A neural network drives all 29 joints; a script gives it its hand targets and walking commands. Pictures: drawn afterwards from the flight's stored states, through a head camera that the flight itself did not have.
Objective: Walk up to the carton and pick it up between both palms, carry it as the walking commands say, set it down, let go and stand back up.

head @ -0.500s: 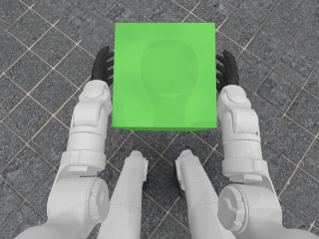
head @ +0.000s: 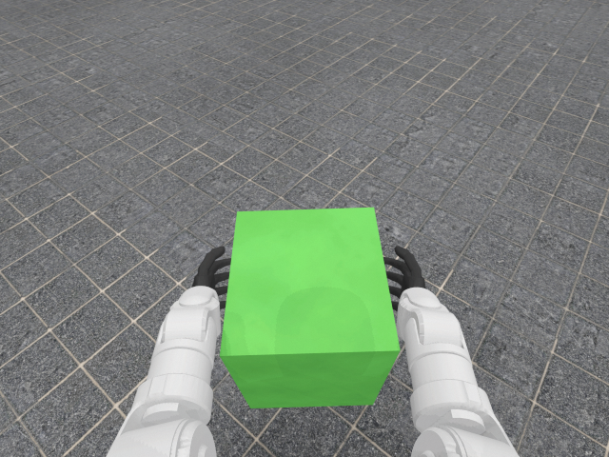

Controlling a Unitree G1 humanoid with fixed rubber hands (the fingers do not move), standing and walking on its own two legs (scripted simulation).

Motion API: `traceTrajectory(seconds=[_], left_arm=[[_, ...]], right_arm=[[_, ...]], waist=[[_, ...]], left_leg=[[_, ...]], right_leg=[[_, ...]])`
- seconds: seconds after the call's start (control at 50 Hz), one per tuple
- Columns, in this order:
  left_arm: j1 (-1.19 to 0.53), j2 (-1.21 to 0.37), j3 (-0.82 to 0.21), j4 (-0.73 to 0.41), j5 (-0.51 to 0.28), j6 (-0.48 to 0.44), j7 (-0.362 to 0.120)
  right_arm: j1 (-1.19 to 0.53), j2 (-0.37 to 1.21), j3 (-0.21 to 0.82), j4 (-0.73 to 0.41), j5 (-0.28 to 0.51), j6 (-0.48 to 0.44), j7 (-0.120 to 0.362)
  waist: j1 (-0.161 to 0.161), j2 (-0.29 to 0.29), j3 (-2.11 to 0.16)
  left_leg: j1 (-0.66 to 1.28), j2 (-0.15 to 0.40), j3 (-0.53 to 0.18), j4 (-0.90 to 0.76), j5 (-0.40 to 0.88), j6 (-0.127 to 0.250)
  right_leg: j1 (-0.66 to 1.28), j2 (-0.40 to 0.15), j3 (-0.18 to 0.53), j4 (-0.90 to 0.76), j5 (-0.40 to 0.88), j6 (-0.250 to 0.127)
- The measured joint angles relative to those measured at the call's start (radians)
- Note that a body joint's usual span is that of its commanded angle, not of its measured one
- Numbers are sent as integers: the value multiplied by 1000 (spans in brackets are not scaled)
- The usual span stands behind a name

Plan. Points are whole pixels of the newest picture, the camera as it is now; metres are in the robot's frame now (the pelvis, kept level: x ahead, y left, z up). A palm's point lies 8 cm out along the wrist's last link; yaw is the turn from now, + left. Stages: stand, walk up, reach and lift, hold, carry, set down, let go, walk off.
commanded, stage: reach and lift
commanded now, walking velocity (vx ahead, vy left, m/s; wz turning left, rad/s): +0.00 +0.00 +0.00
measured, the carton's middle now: (308, 313) +0.35 +0.00 -0.05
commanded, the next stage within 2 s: hold in 1.70 s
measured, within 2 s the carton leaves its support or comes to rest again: neither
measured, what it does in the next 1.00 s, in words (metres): stands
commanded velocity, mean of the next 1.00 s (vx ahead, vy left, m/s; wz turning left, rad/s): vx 0.00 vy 0.00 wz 0.00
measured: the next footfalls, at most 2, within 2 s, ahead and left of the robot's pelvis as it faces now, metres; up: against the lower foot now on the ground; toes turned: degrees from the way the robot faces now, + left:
none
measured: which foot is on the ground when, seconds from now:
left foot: down 0.00-1.00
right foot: down 0.00-1.00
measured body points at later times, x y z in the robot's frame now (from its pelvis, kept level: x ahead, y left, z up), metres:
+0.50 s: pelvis +0.04 +0.00 +0.03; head -0.01 +0.01 +0.48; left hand +0.33 +0.14 +0.05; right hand +0.33 -0.15 +0.06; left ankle +0.04 +0.13 -0.71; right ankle +0.04 -0.11 -0.71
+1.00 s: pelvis +0.00 +0.00 +0.03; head -0.04 +0.00 +0.47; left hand +0.32 +0.15 +0.06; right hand +0.32 -0.14 +0.07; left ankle +0.04 +0.13 -0.71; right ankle +0.04 -0.11 -0.71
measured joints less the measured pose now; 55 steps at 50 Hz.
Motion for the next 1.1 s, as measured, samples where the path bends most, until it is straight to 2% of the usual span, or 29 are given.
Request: traceTrajectory(seconds=[0.1,0.2,0.44,0.72,0.86,1.1], left_arm=[[116,-11,-73,-105,-44,27,10],[227,-34,-144,-215,-78,61,44],[332,-68,-176,-368,-63,183,62],[253,-59,-140,-370,-40,271,32],[203,-55,-109,-327,-30,275,23],[157,-35,-102,-286,-37,259,20]], right_arm=[[107,5,70,-97,36,32,0],[206,-25,153,-187,89,71,5],[274,-42,205,-261,98,162,36],[198,-23,173,-272,58,249,34],[153,-10,134,-233,39,246,33],[105,-13,123,-200,30,234,25]], waist=[[-16,3,7],[-25,2,-3],[-27,-4,-5],[-15,-5,41],[-1,-5,55],[11,-3,46]], left_leg=[[91,2,-15,-87,17,4],[176,7,-23,-165,33,7],[361,15,-23,-293,69,11],[410,13,-19,-300,97,8],[379,11,-11,-268,96,5],[329,12,-12,-236,91,0]], right_leg=[[100,-8,-9,-98,18,-1],[192,-11,-11,-189,38,-1],[378,-17,-4,-320,77,-4],[417,-19,-1,-308,96,-4],[380,-16,5,-266,93,-3],[329,-12,2,-232,87,-5]])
